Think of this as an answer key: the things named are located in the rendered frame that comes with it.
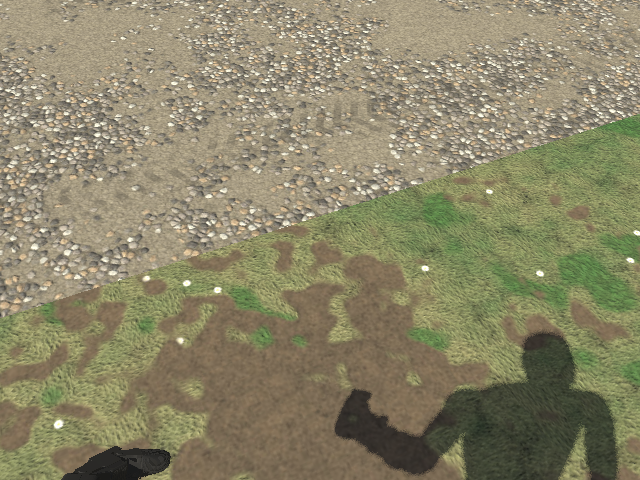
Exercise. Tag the left robot hand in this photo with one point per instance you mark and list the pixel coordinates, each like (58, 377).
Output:
(117, 464)

